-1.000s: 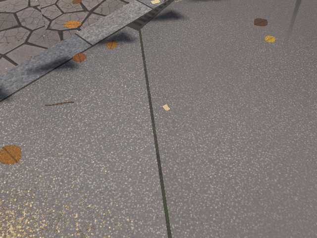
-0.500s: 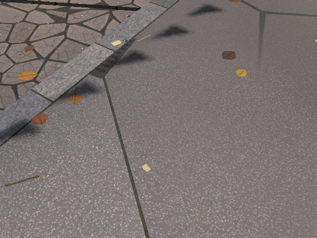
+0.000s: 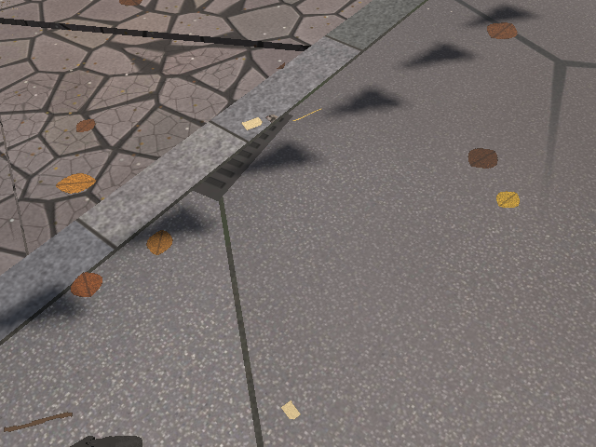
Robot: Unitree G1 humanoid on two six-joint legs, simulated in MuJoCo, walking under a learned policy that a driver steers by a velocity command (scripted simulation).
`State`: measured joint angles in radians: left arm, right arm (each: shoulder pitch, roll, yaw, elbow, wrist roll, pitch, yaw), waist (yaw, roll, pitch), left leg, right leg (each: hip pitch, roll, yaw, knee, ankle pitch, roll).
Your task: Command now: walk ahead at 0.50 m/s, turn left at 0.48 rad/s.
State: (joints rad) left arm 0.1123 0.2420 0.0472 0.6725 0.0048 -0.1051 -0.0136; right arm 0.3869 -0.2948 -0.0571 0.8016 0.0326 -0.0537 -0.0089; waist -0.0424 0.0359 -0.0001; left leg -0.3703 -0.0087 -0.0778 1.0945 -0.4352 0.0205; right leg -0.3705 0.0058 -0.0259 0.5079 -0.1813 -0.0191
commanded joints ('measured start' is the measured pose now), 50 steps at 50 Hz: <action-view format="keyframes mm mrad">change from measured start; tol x32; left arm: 1 114 93 32 5 5 0 3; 41 -181 132 14 -45 -10 -13 -24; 50 227 175 42 58 -20 -2 -20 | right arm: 1 -68 -92 -31 -112 -6 -3 3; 50 -67 -137 -23 -139 1 -24 6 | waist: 1 67 -153 -21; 19 18 -128 -16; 22 8 263 -295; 50 130 -146 -118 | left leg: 1 -374 122 -42 107 102 -5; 16 -310 100 102 -424 359 33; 20 167 -59 201 -526 288 137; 23 749 337 -719 -795 33 370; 30 180 178 -246 -866 521 282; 46 287 126 -136 -463 758 119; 48 -273 -91 -70 113 -141 11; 50 -415 18 -70 188 -23 21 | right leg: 1 322 -295 327 -286 -22 -170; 15 382 -294 -98 -331 261 -123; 20 353 -247 -206 177 799 -47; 22 -327 9 -66 815 -414 55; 23 -424 -13 116 893 -400 35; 37 -177 -65 56 113 325 71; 45 -17 -3 13 -56 127 -47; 48 754 -389 732 -155 -99 -302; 50 541 -340 579 -224 -261 -224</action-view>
